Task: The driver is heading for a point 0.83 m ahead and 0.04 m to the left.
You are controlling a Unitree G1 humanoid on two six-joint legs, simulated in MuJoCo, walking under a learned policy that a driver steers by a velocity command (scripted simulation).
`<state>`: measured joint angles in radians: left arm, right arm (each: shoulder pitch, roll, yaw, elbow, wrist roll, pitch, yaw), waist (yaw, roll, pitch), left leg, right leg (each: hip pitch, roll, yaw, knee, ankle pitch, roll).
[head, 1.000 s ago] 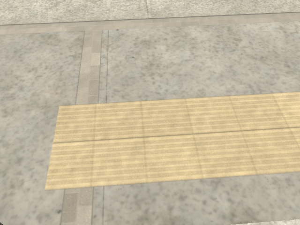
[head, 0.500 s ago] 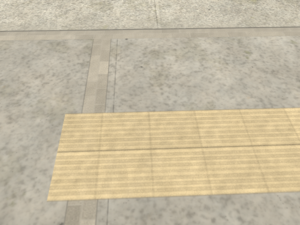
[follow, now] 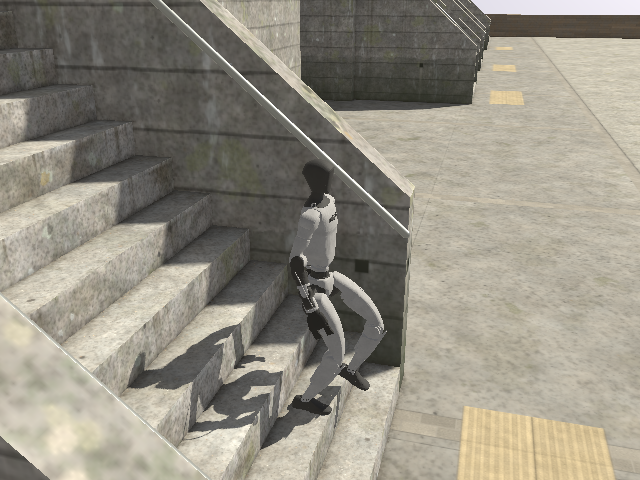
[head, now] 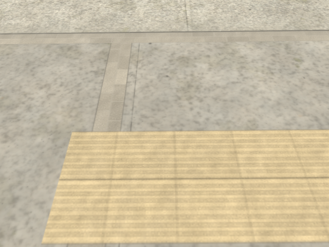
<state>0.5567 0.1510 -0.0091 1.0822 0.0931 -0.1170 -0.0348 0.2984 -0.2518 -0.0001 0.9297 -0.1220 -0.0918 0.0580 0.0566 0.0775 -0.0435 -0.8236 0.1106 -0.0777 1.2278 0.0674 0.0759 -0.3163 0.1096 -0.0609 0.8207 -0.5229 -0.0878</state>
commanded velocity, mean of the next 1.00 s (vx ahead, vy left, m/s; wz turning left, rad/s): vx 0.48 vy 0.00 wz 0.00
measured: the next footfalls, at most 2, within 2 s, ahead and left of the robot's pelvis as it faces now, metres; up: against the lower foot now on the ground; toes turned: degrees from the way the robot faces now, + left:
left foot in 0.20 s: +0.21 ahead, +0.12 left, -0.21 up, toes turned +1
right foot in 0.68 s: +0.59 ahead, -0.09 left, -0.41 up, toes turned +0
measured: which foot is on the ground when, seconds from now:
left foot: up 0.00-0.18, down 0.20-0.68, up 0.70-1.00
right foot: down 0.00-0.22, up 0.24-0.66, down 0.68-1.00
